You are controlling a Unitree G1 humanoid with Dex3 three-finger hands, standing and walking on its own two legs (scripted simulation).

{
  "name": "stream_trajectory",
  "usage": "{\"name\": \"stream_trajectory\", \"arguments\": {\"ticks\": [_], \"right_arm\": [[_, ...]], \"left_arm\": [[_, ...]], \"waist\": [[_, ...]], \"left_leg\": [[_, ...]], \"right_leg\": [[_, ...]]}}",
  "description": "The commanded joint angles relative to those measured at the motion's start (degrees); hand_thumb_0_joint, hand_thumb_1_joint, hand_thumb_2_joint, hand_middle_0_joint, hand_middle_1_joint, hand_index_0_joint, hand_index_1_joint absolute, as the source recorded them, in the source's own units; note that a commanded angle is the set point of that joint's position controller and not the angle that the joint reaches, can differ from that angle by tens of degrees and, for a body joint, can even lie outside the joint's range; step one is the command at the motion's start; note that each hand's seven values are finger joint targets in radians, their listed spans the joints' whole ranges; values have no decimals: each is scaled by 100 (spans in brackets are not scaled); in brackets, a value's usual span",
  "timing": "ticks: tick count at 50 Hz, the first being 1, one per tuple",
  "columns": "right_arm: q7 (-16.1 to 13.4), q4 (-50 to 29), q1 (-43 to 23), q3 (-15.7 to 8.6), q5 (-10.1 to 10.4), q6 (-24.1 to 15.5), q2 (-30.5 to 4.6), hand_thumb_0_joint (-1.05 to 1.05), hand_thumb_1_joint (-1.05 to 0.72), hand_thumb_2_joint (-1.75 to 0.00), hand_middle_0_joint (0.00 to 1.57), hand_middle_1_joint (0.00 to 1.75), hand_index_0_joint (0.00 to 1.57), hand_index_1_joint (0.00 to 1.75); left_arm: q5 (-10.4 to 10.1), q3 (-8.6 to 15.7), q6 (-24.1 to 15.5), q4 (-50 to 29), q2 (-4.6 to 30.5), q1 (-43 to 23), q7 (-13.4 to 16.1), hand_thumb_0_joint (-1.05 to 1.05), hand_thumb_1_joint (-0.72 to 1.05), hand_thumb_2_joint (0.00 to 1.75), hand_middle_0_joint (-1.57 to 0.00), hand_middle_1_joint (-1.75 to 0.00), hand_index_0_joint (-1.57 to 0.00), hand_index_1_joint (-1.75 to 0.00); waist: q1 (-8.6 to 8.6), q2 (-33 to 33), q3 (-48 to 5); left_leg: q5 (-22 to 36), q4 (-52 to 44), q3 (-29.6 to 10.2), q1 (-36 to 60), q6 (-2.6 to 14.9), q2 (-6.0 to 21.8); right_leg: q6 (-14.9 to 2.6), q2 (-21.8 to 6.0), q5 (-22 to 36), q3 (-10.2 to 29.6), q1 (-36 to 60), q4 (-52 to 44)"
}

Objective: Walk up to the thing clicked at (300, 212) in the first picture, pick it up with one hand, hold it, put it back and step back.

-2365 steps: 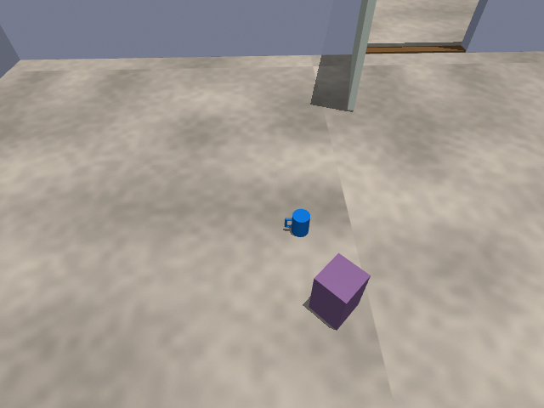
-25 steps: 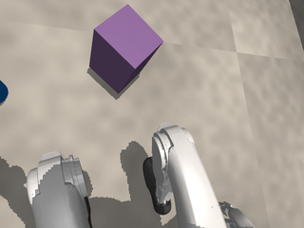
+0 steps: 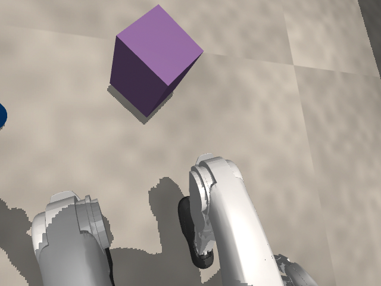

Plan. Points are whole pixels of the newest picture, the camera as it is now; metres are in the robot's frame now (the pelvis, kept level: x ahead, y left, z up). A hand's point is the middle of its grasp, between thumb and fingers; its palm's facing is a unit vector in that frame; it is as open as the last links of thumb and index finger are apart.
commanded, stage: rise first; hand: left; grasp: from above
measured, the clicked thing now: out of the picture +0.50 +0.35 -0.27
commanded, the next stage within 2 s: approach in 0.32 s
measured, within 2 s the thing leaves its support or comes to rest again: neither
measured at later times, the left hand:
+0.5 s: hand out of the picture +0.48 +0.39 -0.15, palm faces -0.43 -0.08 -0.90, open 14.1 cm
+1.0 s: hand out of the picture +0.51 +0.34 -0.14, palm faces -0.44 -0.07 -0.90, open 13.9 cm
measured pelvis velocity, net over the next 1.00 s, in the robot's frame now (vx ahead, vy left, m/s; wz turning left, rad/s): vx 0.00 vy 0.00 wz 0.00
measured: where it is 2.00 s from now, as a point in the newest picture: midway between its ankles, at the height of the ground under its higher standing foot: (153, 264)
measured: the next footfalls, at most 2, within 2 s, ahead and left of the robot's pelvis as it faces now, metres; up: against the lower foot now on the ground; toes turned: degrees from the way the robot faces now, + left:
none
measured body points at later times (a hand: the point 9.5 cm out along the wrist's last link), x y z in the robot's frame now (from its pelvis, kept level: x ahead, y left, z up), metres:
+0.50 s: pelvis +0.00 +0.00 +0.00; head +0.25 +0.12 +0.35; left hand +0.50 +0.39 -0.10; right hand +0.06 -0.27 -0.07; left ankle +0.07 +0.12 -0.29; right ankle +0.12 -0.15 -0.29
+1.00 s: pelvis +0.00 +0.00 +0.00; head +0.26 +0.09 +0.36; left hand +0.53 +0.34 -0.09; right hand +0.03 -0.27 -0.07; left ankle +0.07 +0.12 -0.29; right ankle +0.12 -0.15 -0.29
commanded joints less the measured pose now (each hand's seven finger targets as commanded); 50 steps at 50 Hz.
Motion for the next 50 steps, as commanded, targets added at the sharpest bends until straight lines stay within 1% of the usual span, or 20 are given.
{"name": "stream_trajectory", "arguments": {"ticks": [1,2,3,4,6,8,10,12,14,17,22,26,31,35,37,39,42,44,46,50], "right_arm": [[-67,-38,1186,-564,-43,2,-1703,0,-90,-90,20,30,20,30],[-70,-25,1192,-540,-46,4,-1669,0,-90,-90,20,30,20,30],[-74,-5,1163,-538,-39,7,-1677,0,-90,-90,20,30,20,30],[-72,-44,1154,-525,-42,8,-1657,0,-90,-90,20,30,20,30],[-86,-59,1114,-558,-27,18,-1707,0,-90,-90,20,30,20,30],[-80,-45,1126,-550,-33,26,-1663,0,-90,-90,20,30,20,30],[-77,-6,1179,-570,-22,22,-1657,0,-90,-90,20,30,20,30],[-74,-35,1201,-580,-31,20,-1729,0,-90,-90,20,30,20,30],[-71,-18,1155,-553,-30,26,-1696,0,-90,-90,20,30,20,30],[-82,-50,1121,-577,-36,25,-1742,0,-90,-90,20,30,20,30],[-65,-75,1115,-557,-48,18,-1711,0,-91,-90,20,30,20,30],[-66,-35,1192,-573,-59,10,-1706,0,-91,-90,20,30,20,30],[-84,55,1291,-538,-61,-28,-1676,0,-91,-90,20,30,20,30],[-107,6,1261,-484,-74,-53,-1667,0,-91,-90,20,30,20,30],[-98,-53,1261,-455,-58,-73,-1649,0,-91,-90,20,30,20,30],[-94,-155,1259,-414,-35,-78,-1630,0,-91,-90,20,30,20,30],[-94,-307,1225,-419,45,-64,-1652,0,-90,-90,20,30,20,30],[-99,-299,1232,-433,106,-49,-1652,0,-90,-90,20,30,20,30],[-99,-290,1209,-396,139,-54,-1620,0,-90,-90,20,30,20,30],[-142,-302,1209,-366,124,-65,-1764,0,-90,-90,20,30,20,30]], "left_arm": [[-103,203,6,-875,1626,-1739,193,0,-57,103,-8,-104,-7,-104],[-97,147,-2,-915,1568,-1734,176,0,-57,105,-8,-103,-7,-105],[-99,152,-2,-817,1610,-1733,163,0,-58,104,-8,-103,-6,-104],[-122,194,-37,-1063,1733,-1865,177,0,-57,104,-8,-103,-7,-104],[-117,205,-10,-879,1727,-1671,179,0,-57,103,-8,-104,-7,-104],[-113,134,-41,-938,1595,-1768,192,0,-58,104,-7,-103,-6,-104],[-101,144,-19,-951,1570,-1680,207,0,-59,104,-7,-103,-6,-104],[-90,203,-4,-969,1654,-1797,216,0,-58,103,-6,-103,-6,-104],[-103,110,-15,-930,1523,-1794,218,0,-59,104,-7,-102,-6,-103],[-56,246,3,-921,1734,-1768,247,0,-57,105,-8,-103,-6,-104],[-74,193,10,-1028,1629,-1841,210,0,-56,103,-8,-108,-8,-108],[-134,-102,-30,-1003,1170,-2029,137,0,-53,105,-8,-112,-9,-112],[-111,-350,3,-902,889,-2445,264,0,-53,107,-9,-114,-9,-114],[14,-259,163,-727,1149,-2678,520,0,-51,109,-11,-113,-11,-113],[83,-222,338,-452,1192,-2487,593,0,-52,107,-10,-113,-10,-112],[105,-122,502,-490,1350,-2459,655,0,-54,107,-9,-111,-9,-111],[-10,10,741,-502,1509,-2170,645,0,-55,104,-8,-109,-8,-109],[-99,31,884,-405,1525,-1915,523,0,-56,104,-7,-108,-7,-108],[-269,-85,946,-364,1338,-1778,332,0,-56,99,-7,-105,-7,-104],[-440,-158,817,-463,1289,-1763,31,0,-56,98,-7,-105,-8,-104]], "waist": [[-147,2572,-3642],[-142,2529,-3722],[-146,2526,-3654],[-103,2658,-3872],[-30,2556,-3765],[-104,2679,-3749],[-65,2648,-3840],[-139,2655,-3770],[-139,2687,-3792],[-41,2717,-3780],[-105,2795,-3758],[-367,2584,-3644],[-540,2760,-3625],[-433,2867,-3773],[-382,2874,-3738],[-337,2959,-3969],[-233,2814,-4243],[-210,2579,-4055],[-283,2332,-3877],[-484,1875,-3354]], "left_leg": [[1082,-1569,410,3539,-114,27],[1079,-1578,404,3590,-108,42],[1044,-1550,434,3506,-99,29],[1015,-1585,457,3517,-94,45],[970,-1618,420,3489,-110,33],[935,-1644,407,3518,-112,45],[1145,-1628,386,3644,-118,47],[1323,-1572,330,3737,-125,35],[1284,-1596,319,3723,-129,51],[1215,-1590,324,3700,-147,35],[1161,-1608,368,3647,-130,20],[1034,-1572,312,3606,-114,52],[1048,-1595,270,3750,-149,97],[886,-1658,347,3601,-145,82],[1003,-1652,415,3572,-127,68],[1196,-1645,474,3598,-105,49],[1418,-1666,523,3513,-61,39],[1310,-1683,561,3301,-13,32],[1172,-1638,579,3086,26,42],[799,-1460,574,2625,44,32]], "right_leg": [[-507,130,1013,-714,1235,-1055],[-502,141,1018,-717,1267,-1057],[-505,140,997,-695,1242,-1072],[-494,157,1007,-692,1404,-1070],[-515,140,948,-702,1272,-1054],[-494,150,948,-723,1250,-1039],[-491,150,1091,-728,1264,-1000],[-497,122,1181,-736,1196,-994],[-498,136,1158,-738,1133,-950],[-521,119,1087,-731,1099,-957],[-503,120,1070,-718,1190,-986],[-499,129,1025,-761,1073,-1035],[-482,132,1109,-781,948,-975],[-502,146,1083,-759,1021,-964],[-503,148,1188,-718,1091,-965],[-499,165,1345,-679,1318,-968],[-490,177,1516,-646,1649,-993],[-479,189,1425,-616,1697,-1075],[-469,214,1307,-595,1754,-1137],[-493,194,897,-626,1670,-1285]]}}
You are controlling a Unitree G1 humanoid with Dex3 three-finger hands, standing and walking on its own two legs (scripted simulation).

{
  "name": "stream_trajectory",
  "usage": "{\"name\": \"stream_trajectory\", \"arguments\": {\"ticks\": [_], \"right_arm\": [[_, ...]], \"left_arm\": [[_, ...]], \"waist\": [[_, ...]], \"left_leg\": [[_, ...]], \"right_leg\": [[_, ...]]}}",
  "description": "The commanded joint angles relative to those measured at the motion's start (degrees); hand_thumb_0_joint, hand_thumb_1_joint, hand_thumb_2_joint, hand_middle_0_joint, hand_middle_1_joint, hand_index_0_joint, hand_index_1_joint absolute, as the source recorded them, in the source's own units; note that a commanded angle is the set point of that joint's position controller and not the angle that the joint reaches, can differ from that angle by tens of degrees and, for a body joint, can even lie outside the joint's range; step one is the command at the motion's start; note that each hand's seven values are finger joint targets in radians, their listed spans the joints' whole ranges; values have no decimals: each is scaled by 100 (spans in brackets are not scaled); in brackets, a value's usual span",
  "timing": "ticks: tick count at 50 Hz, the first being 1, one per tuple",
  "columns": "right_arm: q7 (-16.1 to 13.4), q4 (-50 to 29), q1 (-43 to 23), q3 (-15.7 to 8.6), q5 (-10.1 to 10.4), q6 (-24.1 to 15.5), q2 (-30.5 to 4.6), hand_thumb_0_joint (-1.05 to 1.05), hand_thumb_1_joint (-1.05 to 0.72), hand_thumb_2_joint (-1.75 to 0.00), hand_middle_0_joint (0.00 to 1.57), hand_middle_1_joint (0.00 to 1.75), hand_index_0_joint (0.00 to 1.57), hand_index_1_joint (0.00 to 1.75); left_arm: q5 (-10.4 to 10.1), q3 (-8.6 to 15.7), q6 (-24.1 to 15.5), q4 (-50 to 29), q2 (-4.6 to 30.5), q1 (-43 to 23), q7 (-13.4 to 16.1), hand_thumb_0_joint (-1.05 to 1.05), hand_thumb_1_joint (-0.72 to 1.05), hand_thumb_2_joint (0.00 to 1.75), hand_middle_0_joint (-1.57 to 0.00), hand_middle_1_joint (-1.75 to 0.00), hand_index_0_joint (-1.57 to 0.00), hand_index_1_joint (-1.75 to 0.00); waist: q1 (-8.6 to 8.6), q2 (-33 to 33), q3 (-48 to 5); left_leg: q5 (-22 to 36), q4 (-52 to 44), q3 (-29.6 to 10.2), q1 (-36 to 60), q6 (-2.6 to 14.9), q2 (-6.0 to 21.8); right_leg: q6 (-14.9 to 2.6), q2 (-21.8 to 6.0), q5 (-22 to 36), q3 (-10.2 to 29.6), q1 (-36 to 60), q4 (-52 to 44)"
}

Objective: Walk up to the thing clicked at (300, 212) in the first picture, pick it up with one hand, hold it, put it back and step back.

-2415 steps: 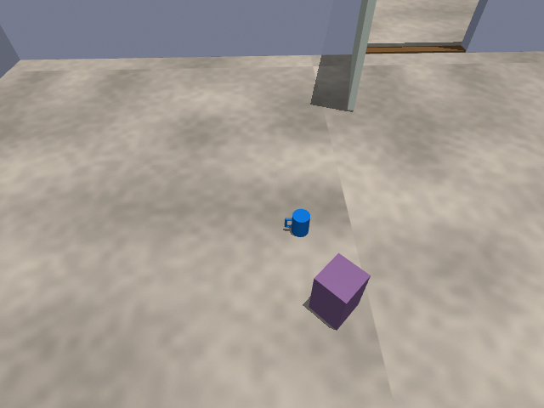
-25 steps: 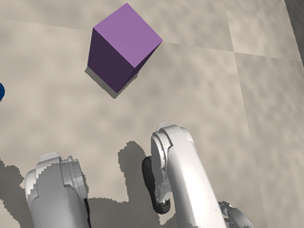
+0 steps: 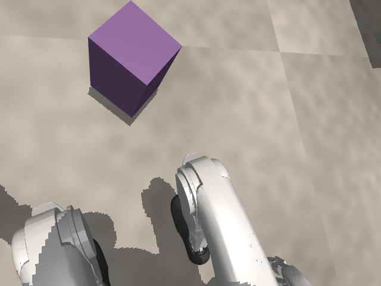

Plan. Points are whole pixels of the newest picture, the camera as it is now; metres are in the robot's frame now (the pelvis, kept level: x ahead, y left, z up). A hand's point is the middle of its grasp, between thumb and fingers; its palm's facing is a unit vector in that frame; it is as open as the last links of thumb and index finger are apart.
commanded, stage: close in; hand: left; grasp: from above
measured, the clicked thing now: out of the picture +0.50 +0.36 -0.27
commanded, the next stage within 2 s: rest palm in 0.18 s
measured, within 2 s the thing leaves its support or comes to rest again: neither
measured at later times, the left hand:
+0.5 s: hand out of the picture +0.50 +0.36 -0.20, palm faces -0.43 -0.10 -0.90, open 13.5 cm
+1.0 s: hand out of the picture +0.50 +0.36 -0.23, palm faces -0.44 -0.12 -0.89, open 14.0 cm
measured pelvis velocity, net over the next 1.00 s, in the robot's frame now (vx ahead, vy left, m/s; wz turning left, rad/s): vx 0.00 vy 0.01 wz -0.06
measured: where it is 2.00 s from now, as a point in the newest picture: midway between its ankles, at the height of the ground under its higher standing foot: (149, 264)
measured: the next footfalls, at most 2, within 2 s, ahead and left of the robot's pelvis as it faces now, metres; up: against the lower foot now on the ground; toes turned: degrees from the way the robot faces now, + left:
none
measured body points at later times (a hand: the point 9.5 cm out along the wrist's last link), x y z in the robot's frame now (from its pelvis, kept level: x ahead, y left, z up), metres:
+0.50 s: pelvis +0.00 +0.00 -0.01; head +0.27 +0.12 +0.33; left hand +0.52 +0.36 -0.15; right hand +0.05 -0.27 -0.07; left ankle +0.07 +0.12 -0.29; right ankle +0.12 -0.14 -0.29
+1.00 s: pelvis +0.00 +0.01 -0.02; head +0.29 +0.12 +0.31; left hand +0.52 +0.36 -0.18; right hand +0.04 -0.26 -0.06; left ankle +0.07 +0.12 -0.29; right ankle +0.12 -0.14 -0.29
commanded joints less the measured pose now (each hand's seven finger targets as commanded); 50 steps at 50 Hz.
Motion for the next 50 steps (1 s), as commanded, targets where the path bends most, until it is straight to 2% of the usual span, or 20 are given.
{"name": "stream_trajectory", "arguments": {"ticks": [1,4,6,12,15,18,23,27,32,33,35,36,38,41,42,43,44,47,49,50], "right_arm": [[-119,-51,1044,-514,-30,-21,-1734,0,-90,-90,20,30,20,30],[-145,7,1073,-493,-82,-24,-1778,0,-91,-90,20,30,20,30],[-158,14,1075,-455,-133,-20,-1803,0,-91,-90,20,30,20,30],[-146,163,1092,-401,-286,-28,-1809,0,-90,-90,20,30,20,30],[-135,171,1044,-419,-331,-82,-1814,0,-90,-90,20,30,20,30],[-108,170,1019,-420,-354,-129,-1846,0,-90,-90,20,30,20,30],[-71,89,911,-379,-371,-198,-1879,0,-90,-90,20,30,20,30],[-39,81,960,-300,-389,-280,-1901,0,-90,-90,20,30,20,30],[-33,58,911,-229,-402,-384,-1942,0,-90,-90,20,30,20,30],[-36,-15,788,-216,-403,-417,-1960,0,-90,-90,20,30,20,30],[-21,-32,841,-174,-398,-475,-1937,0,-90,-90,20,30,20,30],[-28,27,844,-176,-405,-489,-1954,0,-90,-90,20,30,20,30],[-37,-59,842,-166,-428,-534,-2048,0,-90,-90,20,30,20,30],[-38,-49,852,-182,-430,-545,-2096,0,-90,-90,20,30,20,30],[-31,-78,874,-160,-444,-547,-2092,0,-90,-90,20,30,20,30],[-15,-137,860,-151,-439,-570,-2050,0,-90,-90,20,30,20,30],[-19,-100,788,-153,-428,-582,-2061,0,-90,-90,20,30,20,30],[-16,-32,874,-171,-445,-549,-2147,0,-90,-90,20,30,20,30],[-6,-48,896,-171,-473,-507,-2157,0,-90,-90,20,30,20,30],[1,-73,832,-150,-476,-509,-2087,0,-90,-90,20,30,20,30]], "left_arm": [[-268,110,-107,-932,1610,-1545,-113,0,-56,99,-8,-105,-8,-104],[-251,205,-401,-1097,1836,-1628,-123,0,-56,99,-8,-106,-8,-105],[-210,190,-587,-1083,1835,-1705,-41,0,-56,101,-8,-106,-8,-106],[83,200,-880,-988,1910,-1954,380,0,-49,110,-11,-112,-11,-111],[170,188,-845,-853,1859,-1959,554,0,-51,117,-11,-111,-9,-113],[232,58,-757,-439,1654,-1747,644,0,-53,113,-9,-108,-8,-110],[262,93,-652,-325,1817,-1756,804,0,-51,112,-10,-109,-8,-110],[287,142,-580,-208,1884,-1802,964,0,-52,107,-8,-107,-8,-107],[324,161,-513,-98,2013,-1856,1099,0,-54,105,-8,-105,-7,-105],[304,256,-490,102,2145,-1671,1140,0,-53,106,-8,-106,-7,-107],[343,115,-447,25,2006,-1705,1115,0,-55,105,-8,-104,-7,-105],[290,177,-449,-98,2110,-1807,1136,0,-54,107,-8,-105,-7,-106],[240,257,-429,13,2193,-1677,1156,0,-54,103,-7,-103,-6,-104],[300,391,-404,40,2364,-1537,1109,0,-56,105,-7,-103,-6,-105],[278,403,-401,-12,2370,-1565,1089,0,-55,106,-8,-104,-7,-106],[232,224,-428,-280,2128,-1746,1041,0,-55,106,-8,-104,-6,-105],[181,250,-435,-220,2162,-1659,1038,0,-56,105,-7,-104,-6,-105],[205,389,-423,46,2369,-1293,988,0,-56,105,-7,-103,-6,-105],[209,420,-493,-250,2379,-1480,981,0,-53,110,-9,-107,-8,-108],[177,367,-519,-316,2323,-1559,986,0,-53,109,-9,-107,-7,-108]], "waist": [[-75,1812,-3434],[-8,1993,-3554],[-62,2113,-3566],[-96,2567,-3663],[-76,2670,-3552],[-193,2587,-3373],[-169,2714,-3395],[-304,2684,-3342],[-321,2695,-3297],[-295,2612,-3199],[-354,2562,-3038],[-301,2573,-3175],[-338,2518,-3154],[-303,2568,-3083],[-333,2555,-3070],[-368,2668,-3202],[-297,2736,-3202],[-298,2682,-3068],[-341,2759,-3122],[-285,2872,-3264]], "left_leg": [[826,-1379,499,2689,47,-49],[885,-1335,452,2924,-24,-45],[939,-1292,399,3148,-66,-30],[1164,-1240,353,3528,-102,14],[1154,-1247,344,3628,-107,26],[1314,-1226,286,3610,-113,43],[1379,-1273,222,3670,-129,70],[1524,-1176,232,3620,-109,74],[1357,-1141,224,3512,-96,92],[1123,-1127,238,3315,-75,93],[972,-1146,274,3199,-45,84],[1031,-1136,252,3276,-67,98],[1111,-1092,195,3282,-86,99],[1095,-1070,147,3292,-109,122],[1084,-1038,174,3242,-91,122],[1244,-1068,159,3420,-118,128],[1282,-1083,133,3463,-143,133],[1380,-995,98,3418,-163,155],[1475,-1033,64,3527,-187,173],[1480,-1065,71,3610,-180,170]], "right_leg": [[-594,116,812,-716,1903,-1200],[-621,118,797,-760,1895,-1166],[-637,115,831,-803,1816,-1124],[-626,140,1040,-922,1646,-990],[-628,134,1029,-938,1483,-955],[-611,142,1163,-997,1394,-875],[-594,133,1257,-1010,1413,-777],[-573,150,1412,-1008,1534,-735],[-568,180,1327,-1003,1530,-723],[-572,201,1157,-997,1538,-738],[-550,217,1102,-974,1577,-774],[-552,218,1144,-1008,1603,-783],[-557,205,1177,-1053,1603,-762],[-586,217,1089,-1040,1522,-705],[-571,224,1087,-1026,1611,-733],[-562,203,1243,-1022,1656,-713],[-587,208,1248,-1053,1606,-692],[-585,214,1237,-1074,1598,-678],[-590,193,1281,-1088,1623,-686],[-588,210,1314,-1081,1693,-680]]}}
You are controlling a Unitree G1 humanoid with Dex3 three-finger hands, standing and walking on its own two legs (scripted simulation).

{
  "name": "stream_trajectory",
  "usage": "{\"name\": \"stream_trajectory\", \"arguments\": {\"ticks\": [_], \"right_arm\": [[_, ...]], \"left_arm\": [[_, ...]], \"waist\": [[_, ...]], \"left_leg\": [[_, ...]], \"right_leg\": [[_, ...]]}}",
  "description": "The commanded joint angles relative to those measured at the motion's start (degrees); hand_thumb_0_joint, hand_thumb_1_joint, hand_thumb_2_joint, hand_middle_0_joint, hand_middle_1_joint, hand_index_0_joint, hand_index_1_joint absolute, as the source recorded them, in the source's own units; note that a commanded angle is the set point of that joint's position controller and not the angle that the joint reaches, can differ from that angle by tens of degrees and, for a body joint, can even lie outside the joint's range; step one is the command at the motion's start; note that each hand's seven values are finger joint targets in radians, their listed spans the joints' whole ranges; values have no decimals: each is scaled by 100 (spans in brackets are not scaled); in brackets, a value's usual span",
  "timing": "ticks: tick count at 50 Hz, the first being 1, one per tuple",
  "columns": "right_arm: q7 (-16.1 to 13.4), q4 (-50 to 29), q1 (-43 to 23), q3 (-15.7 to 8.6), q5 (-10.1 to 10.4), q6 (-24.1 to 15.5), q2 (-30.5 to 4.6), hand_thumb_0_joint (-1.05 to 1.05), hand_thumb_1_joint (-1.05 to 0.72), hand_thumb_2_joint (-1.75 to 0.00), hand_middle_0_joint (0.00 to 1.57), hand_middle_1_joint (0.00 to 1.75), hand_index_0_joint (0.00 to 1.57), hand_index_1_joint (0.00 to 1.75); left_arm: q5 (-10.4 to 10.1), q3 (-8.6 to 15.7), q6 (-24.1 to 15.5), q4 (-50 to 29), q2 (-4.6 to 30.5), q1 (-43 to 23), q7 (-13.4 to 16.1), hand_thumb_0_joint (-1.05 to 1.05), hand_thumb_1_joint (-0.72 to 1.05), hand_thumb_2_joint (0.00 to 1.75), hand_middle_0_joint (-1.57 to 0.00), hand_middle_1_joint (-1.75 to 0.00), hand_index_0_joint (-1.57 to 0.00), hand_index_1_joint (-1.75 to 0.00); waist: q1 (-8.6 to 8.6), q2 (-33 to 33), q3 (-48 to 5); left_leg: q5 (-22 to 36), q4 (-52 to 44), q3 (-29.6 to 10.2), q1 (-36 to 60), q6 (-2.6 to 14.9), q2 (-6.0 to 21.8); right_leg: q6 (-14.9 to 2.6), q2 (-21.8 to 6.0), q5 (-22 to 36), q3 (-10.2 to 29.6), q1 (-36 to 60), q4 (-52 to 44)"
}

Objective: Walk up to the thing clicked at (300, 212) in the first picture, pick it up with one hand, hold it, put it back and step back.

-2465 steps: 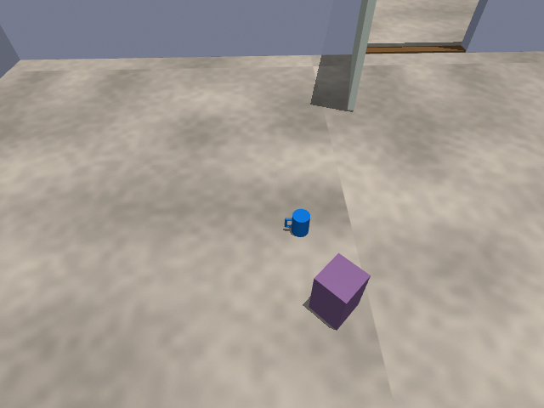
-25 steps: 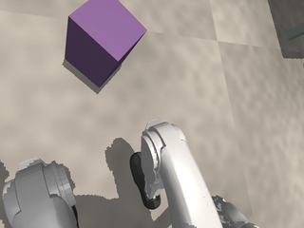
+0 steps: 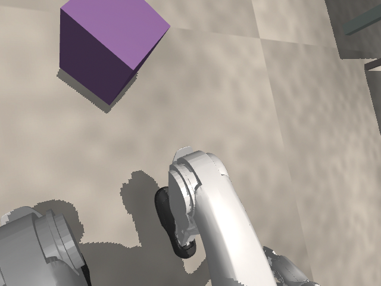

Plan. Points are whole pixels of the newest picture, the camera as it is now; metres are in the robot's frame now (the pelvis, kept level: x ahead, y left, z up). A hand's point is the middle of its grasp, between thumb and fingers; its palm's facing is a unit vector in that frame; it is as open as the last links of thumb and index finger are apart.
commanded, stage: rest palm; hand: left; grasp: from above
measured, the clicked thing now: out of the picture +0.48 +0.38 -0.25
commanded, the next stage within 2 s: close in 0.84 s
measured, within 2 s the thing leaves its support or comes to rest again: neither
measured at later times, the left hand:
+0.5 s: hand out of the picture +0.47 +0.38 -0.22, palm faces -0.41 -0.14 -0.90, open 13.5 cm
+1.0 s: hand out of the picture +0.47 +0.38 -0.22, palm faces -0.43 -0.15 -0.89, open 13.2 cm
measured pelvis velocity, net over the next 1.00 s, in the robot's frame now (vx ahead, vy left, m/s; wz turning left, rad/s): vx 0.00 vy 0.00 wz -0.02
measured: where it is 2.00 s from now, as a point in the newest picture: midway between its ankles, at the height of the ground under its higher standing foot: (134, 262)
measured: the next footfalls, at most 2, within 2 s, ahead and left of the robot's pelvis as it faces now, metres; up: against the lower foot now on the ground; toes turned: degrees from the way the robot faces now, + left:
none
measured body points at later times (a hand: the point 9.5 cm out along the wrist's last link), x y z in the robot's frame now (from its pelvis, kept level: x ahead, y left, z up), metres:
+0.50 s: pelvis +0.00 +0.00 +0.00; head +0.28 +0.14 +0.32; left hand +0.49 +0.38 -0.17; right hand +0.06 -0.27 -0.05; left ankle +0.06 +0.12 -0.27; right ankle +0.13 -0.14 -0.27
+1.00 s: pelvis +0.00 +0.00 +0.00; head +0.28 +0.14 +0.32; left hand +0.49 +0.38 -0.17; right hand +0.05 -0.26 -0.04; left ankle +0.06 +0.12 -0.27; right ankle +0.13 -0.14 -0.27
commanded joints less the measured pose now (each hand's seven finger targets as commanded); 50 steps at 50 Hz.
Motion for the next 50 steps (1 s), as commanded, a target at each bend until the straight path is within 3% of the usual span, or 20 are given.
{"name": "stream_trajectory", "arguments": {"ticks": [1,2,5,6,10,13,15,17,20,24,29,31,34,38,39,41,44,45,47,50], "right_arm": [[-60,1,1024,-611,-17,21,-1827,0,-90,-90,20,30,20,30],[-58,42,1054,-624,-21,28,-1910,0,-90,-90,20,30,20,30],[-56,93,1033,-586,-29,51,-1871,0,-90,-90,20,30,20,30],[-54,64,1039,-576,-42,45,-1869,0,-90,-90,20,30,20,30],[-41,84,1036,-580,-57,25,-1949,0,-90,-90,20,30,20,30],[-34,47,952,-545,-84,-5,-1944,0,-90,-90,20,30,20,30],[-26,58,925,-524,-84,-40,-1894,0,-90,-90,20,30,20,30],[-25,141,1007,-496,-78,-50,-1935,0,-90,-90,20,30,20,30],[-28,78,900,-485,-85,-76,-1940,0,-90,-90,20,30,20,30],[-15,58,888,-421,-73,-108,-1918,0,-90,-90,20,30,20,30],[-36,11,856,-437,-64,-147,-1977,0,-91,-91,20,30,20,30],[-48,17,830,-437,-57,-124,-1970,0,-90,-90,20,30,20,30],[-55,31,860,-440,-70,-106,-2010,0,-90,-90,20,30,20,30],[-54,74,876,-407,-74,-71,-1999,0,-90,-90,20,30,20,30],[-54,31,853,-427,-74,-78,-2019,0,-90,-91,20,30,20,30],[-36,30,883,-360,-67,-55,-1946,0,-90,-90,20,30,20,30],[-52,-12,833,-411,-87,-33,-2003,0,-90,-91,20,30,20,30],[-46,10,826,-400,-84,-35,-1991,0,-91,-91,20,30,20,30],[-37,63,877,-401,-82,3,-2002,0,-90,-91,20,30,20,30],[-42,33,867,-404,-92,16,-1962,0,-90,-90,20,30,20,30]], "left_arm": [[-125,-23,-76,-1078,1425,-1561,155,0,-54,109,-8,-106,-7,-108],[-145,53,-65,-813,1475,-1448,174,0,-53,107,-8,-106,-7,-107],[-109,21,-119,-606,1490,-1280,232,0,-53,109,-8,-106,-7,-108],[-116,-35,-173,-891,1451,-1468,241,0,-51,110,-9,-108,-8,-109],[-51,27,-183,-666,1521,-1380,313,0,-52,107,-8,-108,-7,-108],[-84,-12,-232,-910,1539,-1641,403,0,-51,110,-9,-110,-8,-110],[-92,-140,-203,-605,1387,-1434,448,0,-51,108,-8,-110,-8,-110],[-51,-57,-148,-393,1478,-1352,483,0,-48,111,-9,-112,-9,-113],[-65,-49,-171,-848,1612,-1726,552,0,-49,110,-9,-111,-9,-112],[-78,-32,-29,-188,1629,-1227,537,0,-48,108,-9,-112,-9,-112],[-185,-61,-24,-719,1666,-1578,465,0,-50,105,-8,-111,-8,-111],[-155,-5,-5,-606,1776,-1403,453,0,-48,109,-9,-113,-9,-113],[-207,-82,-12,-479,1587,-1340,383,0,-48,108,-9,-112,-9,-112],[-190,25,-48,-681,1766,-1345,325,0,-48,110,-10,-113,-9,-113],[-183,-59,-42,-562,1643,-1259,294,0,-48,109,-9,-113,-9,-113],[-195,5,-64,-549,1690,-1183,274,0,-46,110,-10,-115,-10,-114],[-181,-6,-144,-1005,1826,-1626,302,0,-46,110,-10,-115,-10,-115],[-166,-82,-96,-608,1676,-1303,274,0,-48,111,-9,-114,-9,-115],[-162,7,-108,-555,1759,-1220,294,0,-46,112,-10,-115,-10,-115],[-114,-86,-142,-730,1667,-1407,314,0,-40,100,-10,-115,-13,-112]], "waist": [[-111,3452,-3989],[-186,3323,-3823],[-196,3147,-3642],[-206,3191,-3716],[-246,3183,-3520],[-249,3305,-3729],[-277,3123,-3551],[-326,3082,-3397],[-261,3364,-3725],[-283,3140,-3470],[-271,3260,-3533],[-200,3295,-3707],[-289,3091,-3439],[-237,3256,-3533],[-247,3187,-3394],[-260,3188,-3395],[-222,3435,-3735],[-231,3273,-3521],[-226,3317,-3521],[-227,3361,-3561]], "left_leg": [[1720,-1563,470,3747,-140,173],[1690,-1524,446,3633,-138,178],[1516,-1502,488,3368,-100,169],[1565,-1533,476,3445,-109,170],[1557,-1539,407,3557,-138,198],[1691,-1507,434,3663,-129,203],[1509,-1492,481,3406,-95,184],[1587,-1487,425,3390,-108,193],[1739,-1523,408,3641,-145,223],[1468,-1470,455,3313,-96,204],[1340,-1556,414,3363,-126,224],[1447,-1512,424,3444,-125,226],[1468,-1458,385,3251,-132,217],[1584,-1527,333,3466,-166,258],[1573,-1487,332,3427,-161,242],[1580,-1521,308,3486,-164,258],[1713,-1532,314,3622,-176,252],[1649,-1508,308,3555,-158,251],[1686,-1531,285,3543,-182,263],[1717,-1555,317,3564,-166,255]], "right_leg": [[-495,117,1424,-798,1665,-957],[-495,111,1388,-830,1611,-952],[-480,151,1317,-827,1725,-995],[-470,149,1367,-840,1746,-1007],[-482,127,1280,-873,1512,-962],[-466,130,1437,-870,1675,-972],[-444,158,1388,-867,1728,-993],[-439,144,1404,-892,1593,-947],[-455,141,1515,-898,1703,-946],[-439,172,1338,-868,1752,-964],[-446,151,1275,-877,1686,-991],[-451,169,1335,-882,1784,-963],[-465,158,1351,-909,1697,-987],[-461,149,1369,-910,1721,-976],[-474,135,1338,-897,1571,-965],[-452,144,1312,-898,1631,-968],[-475,136,1477,-906,1780,-967],[-471,135,1405,-892,1630,-942],[-469,153,1398,-918,1678,-945],[-472,162,1459,-917,1720,-954]]}}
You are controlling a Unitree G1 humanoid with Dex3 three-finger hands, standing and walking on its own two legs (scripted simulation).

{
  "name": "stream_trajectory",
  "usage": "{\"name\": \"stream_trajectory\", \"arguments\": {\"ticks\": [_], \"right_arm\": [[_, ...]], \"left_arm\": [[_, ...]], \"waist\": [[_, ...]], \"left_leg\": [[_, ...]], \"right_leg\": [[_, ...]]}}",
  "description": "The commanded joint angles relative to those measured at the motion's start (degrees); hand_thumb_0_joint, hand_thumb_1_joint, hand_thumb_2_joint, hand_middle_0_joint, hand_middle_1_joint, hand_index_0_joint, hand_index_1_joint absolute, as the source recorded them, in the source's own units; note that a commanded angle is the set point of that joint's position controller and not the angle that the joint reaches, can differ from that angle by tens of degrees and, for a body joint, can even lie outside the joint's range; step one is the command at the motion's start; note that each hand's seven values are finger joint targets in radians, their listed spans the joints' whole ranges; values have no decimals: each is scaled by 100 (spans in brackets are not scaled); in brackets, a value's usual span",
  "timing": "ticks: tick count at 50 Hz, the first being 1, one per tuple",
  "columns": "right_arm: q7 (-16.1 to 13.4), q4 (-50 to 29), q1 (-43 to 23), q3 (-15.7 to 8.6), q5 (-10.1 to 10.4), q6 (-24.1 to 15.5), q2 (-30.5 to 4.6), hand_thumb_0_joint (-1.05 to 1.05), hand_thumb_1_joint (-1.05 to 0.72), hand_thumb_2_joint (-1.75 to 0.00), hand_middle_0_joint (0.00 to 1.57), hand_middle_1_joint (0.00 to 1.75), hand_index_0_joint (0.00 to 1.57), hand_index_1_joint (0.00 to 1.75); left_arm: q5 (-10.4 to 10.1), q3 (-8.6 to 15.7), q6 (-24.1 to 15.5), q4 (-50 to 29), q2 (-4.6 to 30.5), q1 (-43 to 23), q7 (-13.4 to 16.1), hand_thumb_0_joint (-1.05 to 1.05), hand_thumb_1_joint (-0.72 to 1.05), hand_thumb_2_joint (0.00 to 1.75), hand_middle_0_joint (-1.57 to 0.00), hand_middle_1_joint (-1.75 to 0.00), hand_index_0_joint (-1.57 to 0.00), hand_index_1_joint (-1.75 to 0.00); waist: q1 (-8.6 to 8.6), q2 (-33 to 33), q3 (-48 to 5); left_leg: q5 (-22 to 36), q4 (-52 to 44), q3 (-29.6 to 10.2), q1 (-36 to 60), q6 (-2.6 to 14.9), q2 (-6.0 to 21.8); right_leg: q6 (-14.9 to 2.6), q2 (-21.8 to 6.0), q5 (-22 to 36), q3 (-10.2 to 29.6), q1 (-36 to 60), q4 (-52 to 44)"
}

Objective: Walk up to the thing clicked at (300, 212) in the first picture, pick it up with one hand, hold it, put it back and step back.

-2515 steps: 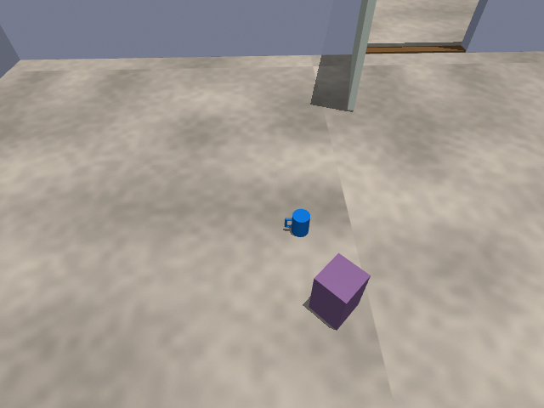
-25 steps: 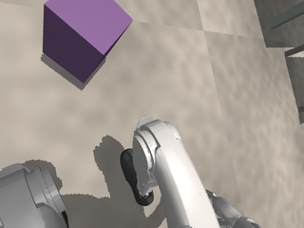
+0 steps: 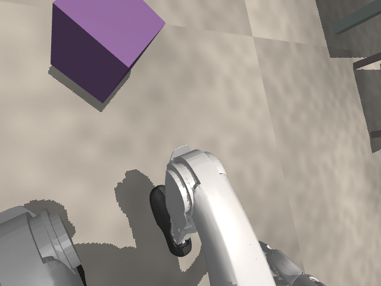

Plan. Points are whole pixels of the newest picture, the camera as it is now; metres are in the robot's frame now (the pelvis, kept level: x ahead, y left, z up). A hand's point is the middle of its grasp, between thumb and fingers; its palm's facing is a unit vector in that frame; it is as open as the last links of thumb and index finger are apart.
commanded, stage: close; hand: left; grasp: from above
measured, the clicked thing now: out of the picture +0.47 +0.39 -0.25
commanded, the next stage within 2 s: settle in 1.42 s
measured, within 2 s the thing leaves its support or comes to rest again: leaves its support in 1.90 s
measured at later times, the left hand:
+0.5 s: hand out of the picture +0.47 +0.39 -0.22, palm faces -0.42 -0.15 -0.90, open 12.6 cm
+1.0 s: hand out of the picture +0.47 +0.39 -0.22, palm faces -0.42 -0.15 -0.89, open 11.6 cm
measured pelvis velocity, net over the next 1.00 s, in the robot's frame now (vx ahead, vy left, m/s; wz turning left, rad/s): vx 0.00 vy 0.00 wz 0.00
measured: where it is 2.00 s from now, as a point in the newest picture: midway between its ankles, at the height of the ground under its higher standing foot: (129, 262)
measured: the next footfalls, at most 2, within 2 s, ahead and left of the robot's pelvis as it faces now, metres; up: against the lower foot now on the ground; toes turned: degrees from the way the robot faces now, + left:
none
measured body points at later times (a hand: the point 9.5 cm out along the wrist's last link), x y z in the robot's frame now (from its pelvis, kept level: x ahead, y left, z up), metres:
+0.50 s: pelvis +0.00 +0.00 +0.00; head +0.28 +0.14 +0.32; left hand +0.49 +0.39 -0.17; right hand +0.06 -0.26 -0.05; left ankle +0.06 +0.12 -0.27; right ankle +0.13 -0.14 -0.27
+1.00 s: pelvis +0.00 +0.00 +0.00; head +0.28 +0.14 +0.32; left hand +0.49 +0.39 -0.17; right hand +0.07 -0.27 -0.05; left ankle +0.06 +0.12 -0.27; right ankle +0.13 -0.14 -0.27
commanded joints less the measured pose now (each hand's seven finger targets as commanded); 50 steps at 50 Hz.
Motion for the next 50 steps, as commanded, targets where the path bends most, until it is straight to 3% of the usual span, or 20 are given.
{"name": "stream_trajectory", "arguments": {"ticks": [1,3,4,6,8,12,13,14,15,18,22,32,33,37,42,44,47,50], "right_arm": [[-62,72,1138,-616,-16,43,-1892,0,-90,-90,20,30,20,30],[-77,82,1066,-599,-14,44,-1943,0,-89,-90,20,30,20,30],[-81,47,1033,-574,-28,28,-1926,0,-89,-90,20,30,20,30],[-77,117,1053,-588,-3,-3,-1920,0,-89,-90,20,30,20,30],[-64,114,1049,-501,-20,-21,-1875,0,-89,-90,20,30,20,30],[-82,13,982,-597,-16,-37,-1964,0,-89,-90,20,30,20,30],[-85,25,930,-590,-20,-37,-1937,0,-89,-90,20,30,20,30],[-81,14,924,-587,-15,-45,-1942,0,-89,-90,20,30,20,30],[-93,25,955,-598,-17,-51,-1964,0,-89,-90,20,30,20,30],[-78,109,989,-569,13,-75,-1899,0,-89,-90,20,30,20,30],[-81,129,1018,-517,1,-68,-1902,0,-89,-90,20,30,20,30],[-122,60,972,-553,2,24,-1966,0,-89,-90,20,30,20,30],[-131,52,935,-501,3,28,-1931,0,-89,-90,20,30,20,30],[-141,70,954,-511,-14,68,-1928,0,-89,-90,20,30,20,30],[-170,40,970,-527,-23,85,-1961,0,-89,-90,20,30,20,30],[-161,35,935,-503,-22,68,-1932,0,-89,-90,20,30,20,30],[-176,40,957,-525,-24,47,-1925,0,-89,-90,20,30,20,30],[-175,81,952,-522,-3,41,-1971,0,-89,-90,20,30,20,30]], "left_arm": [[-23,9,14,-640,1384,-1263,212,0,-40,98,-9,-115,-12,-112],[-73,40,-28,-694,1446,-1360,267,0,-40,98,-10,-113,-12,-110],[-64,-62,-53,-812,1364,-1498,281,0,-38,97,-10,-114,-13,-111],[-48,-67,1,-540,1370,-1267,275,0,-37,98,-11,-115,-14,-112],[-49,31,10,-428,1378,-1256,288,0,-35,96,-11,-115,-15,-111],[-56,56,43,-753,1581,-1421,288,0,-33,94,-12,-114,-16,-110],[-76,70,68,-490,1556,-1273,303,0,-34,95,-13,-114,-16,-111],[-96,1,68,-531,1482,-1304,297,0,-34,98,-13,-114,-16,-111],[-119,8,40,-765,1460,-1499,298,0,-34,97,-12,-114,-16,-111],[-98,-33,102,-440,1359,-1221,252,0,-34,95,-13,-113,-16,-109],[-115,70,115,-527,1499,-1227,242,0,-30,95,-16,-113,-19,-109],[-160,50,51,-815,1595,-1327,148,0,-21,96,-21,-113,-25,-109],[-135,89,73,-443,1567,-1105,148,0,-21,97,-22,-114,-25,-110],[-73,142,4,-704,1693,-1238,139,0,-14,94,-26,-112,-30,-108],[-83,95,-43,-699,1698,-1331,193,0,-8,98,-30,-115,-34,-111],[-79,-17,-5,-384,1537,-1114,214,0,-8,97,-31,-114,-35,-110],[-40,-41,-41,-798,1616,-1453,241,0,-3,95,-34,-113,-38,-109],[-80,28,38,-351,1577,-1105,254,0,-4,94,-32,-113,-37,-108]], "waist": [[-299,3447,-3626],[-293,3329,-3630],[-336,3396,-3601],[-290,3317,-3473],[-336,3347,-3280],[-245,3409,-3605],[-205,3303,-3558],[-264,3315,-3538],[-284,3334,-3554],[-322,3241,-3441],[-308,3251,-3500],[-244,3275,-3600],[-247,3166,-3431],[-231,3327,-3554],[-243,3304,-3633],[-281,3019,-3412],[-243,3226,-3557],[-253,3104,-3390]], "left_leg": [[1747,-1610,468,3430,-162,218],[1718,-1577,461,3329,-161,219],[1725,-1543,489,3306,-151,203],[1606,-1588,469,3326,-151,222],[1556,-1625,373,3346,-205,248],[1362,-1663,462,3307,-156,224],[1254,-1647,472,3204,-141,221],[1245,-1624,477,3194,-138,220],[1357,-1612,447,3231,-161,227],[1420,-1542,448,3173,-144,228],[1626,-1511,464,3211,-151,243],[1618,-1540,457,3201,-160,233],[1594,-1508,424,3133,-170,225],[1643,-1502,451,3235,-174,243],[1553,-1543,442,3305,-148,239],[1354,-1489,504,2949,-93,204],[1431,-1520,516,3080,-110,206],[1500,-1533,436,3134,-146,227]], "right_leg": [[-501,127,1409,-798,1596,-907],[-501,134,1417,-829,1621,-922],[-498,131,1466,-817,1644,-936],[-482,136,1327,-805,1497,-911],[-501,95,1185,-830,1265,-887],[-488,109,1172,-778,1512,-910],[-490,132,1112,-797,1509,-935],[-491,146,1108,-797,1503,-926],[-495,125,1207,-803,1459,-916],[-472,129,1208,-782,1432,-907],[-474,116,1349,-774,1540,-934],[-495,132,1336,-782,1629,-914],[-519,117,1264,-804,1476,-903],[-514,109,1287,-774,1570,-924],[-497,125,1261,-792,1603,-912],[-483,162,1161,-797,1645,-953],[-482,148,1245,-777,1640,-939],[-496,120,1216,-804,1478,-904]]}}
